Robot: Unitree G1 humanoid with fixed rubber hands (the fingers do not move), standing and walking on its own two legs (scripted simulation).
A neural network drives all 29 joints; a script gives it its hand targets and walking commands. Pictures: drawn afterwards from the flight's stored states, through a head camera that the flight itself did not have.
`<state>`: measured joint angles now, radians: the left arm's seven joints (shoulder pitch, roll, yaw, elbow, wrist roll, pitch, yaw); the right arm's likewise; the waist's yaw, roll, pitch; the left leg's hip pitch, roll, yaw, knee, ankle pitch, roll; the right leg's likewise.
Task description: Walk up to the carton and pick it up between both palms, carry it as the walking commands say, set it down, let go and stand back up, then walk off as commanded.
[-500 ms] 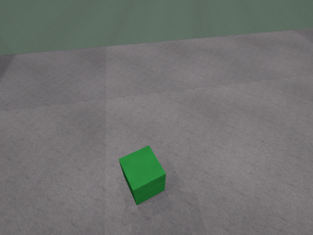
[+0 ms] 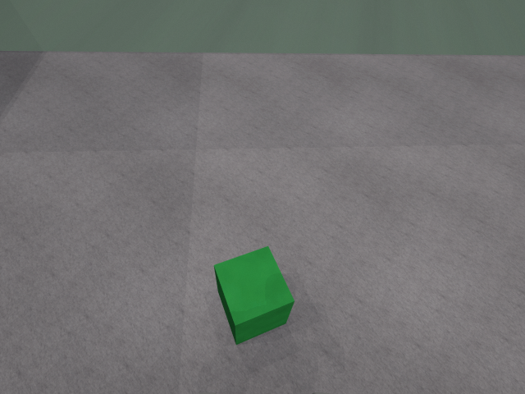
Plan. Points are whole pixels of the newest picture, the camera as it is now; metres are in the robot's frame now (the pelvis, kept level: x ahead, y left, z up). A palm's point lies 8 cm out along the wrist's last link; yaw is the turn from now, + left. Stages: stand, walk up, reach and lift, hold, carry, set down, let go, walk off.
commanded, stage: walk up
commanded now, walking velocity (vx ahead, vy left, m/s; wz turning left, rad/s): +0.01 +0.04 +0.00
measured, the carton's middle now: (252, 296) +0.48 +0.02 -0.64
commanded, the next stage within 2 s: none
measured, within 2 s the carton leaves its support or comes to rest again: neither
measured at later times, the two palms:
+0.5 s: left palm out of the picture -0.04 +0.21 -0.14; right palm out of the picture -0.03 -0.22 -0.14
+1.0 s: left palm out of the picture -0.02 +0.12 -0.13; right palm out of the picture +0.07 -0.40 -0.12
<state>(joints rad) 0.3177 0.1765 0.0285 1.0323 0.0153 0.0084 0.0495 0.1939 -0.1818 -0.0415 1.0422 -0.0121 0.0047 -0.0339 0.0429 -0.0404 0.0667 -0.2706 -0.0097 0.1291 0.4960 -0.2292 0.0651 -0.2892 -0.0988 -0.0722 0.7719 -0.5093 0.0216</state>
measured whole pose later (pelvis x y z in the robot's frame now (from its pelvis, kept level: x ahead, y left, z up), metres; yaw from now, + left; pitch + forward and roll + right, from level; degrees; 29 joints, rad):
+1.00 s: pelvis +0.00 -0.13 +0.00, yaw +13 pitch +2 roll -1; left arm 0.27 0.21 0.04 0.95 0.03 0.01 -0.01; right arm 0.33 -0.28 -0.10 0.96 -0.04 0.04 -0.05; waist 0.00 0.02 -0.02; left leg -0.53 0.05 -0.12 0.85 -0.42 0.00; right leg -0.21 -0.02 -0.09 0.47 -0.29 0.01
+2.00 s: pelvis +0.09 -0.08 -0.02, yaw +21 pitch +0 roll +0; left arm 0.21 0.30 0.08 0.97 0.03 0.05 0.03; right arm 0.19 -0.26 -0.07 0.93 -0.02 0.06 0.00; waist 0.02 -0.02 0.05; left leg -0.25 0.05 0.02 0.59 -0.35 -0.06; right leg -0.41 -0.21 -0.09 0.62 -0.21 0.08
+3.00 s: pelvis +0.10 -0.10 +0.01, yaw +21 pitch -1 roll +0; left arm 0.36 0.19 0.05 1.08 0.00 0.01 0.04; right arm 0.22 -0.14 -0.03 1.02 -0.02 -0.05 -0.04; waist 0.01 -0.05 0.05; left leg -0.13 0.00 0.12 0.42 -0.28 0.04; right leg -0.18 -0.04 -0.04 0.53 -0.38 0.02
